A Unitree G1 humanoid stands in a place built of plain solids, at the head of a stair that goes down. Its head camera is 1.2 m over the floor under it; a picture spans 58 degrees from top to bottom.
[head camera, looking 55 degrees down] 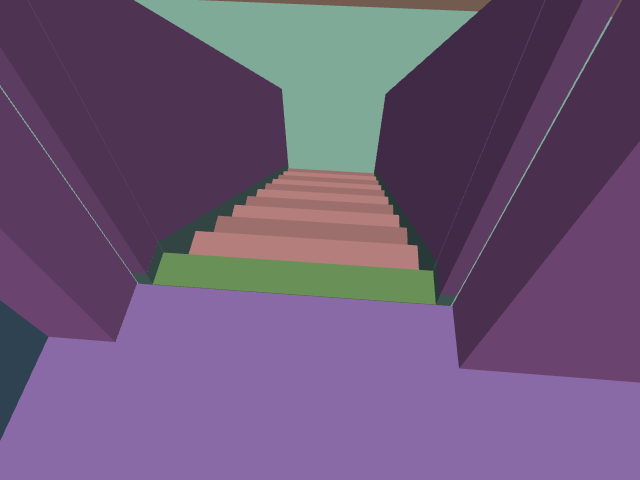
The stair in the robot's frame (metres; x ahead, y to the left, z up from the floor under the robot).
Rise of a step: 0.20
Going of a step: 0.24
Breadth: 0.89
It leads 5 degrees to the right of straight ahead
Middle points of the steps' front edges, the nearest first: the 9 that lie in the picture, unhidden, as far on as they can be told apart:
0.75 0.08 0.00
0.99 0.06 -0.20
1.23 0.04 -0.40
1.46 0.02 -0.60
1.70 0.00 -0.81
1.94 -0.02 -1.01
2.17 -0.04 -1.21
2.41 -0.05 -1.41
2.64 -0.07 -1.61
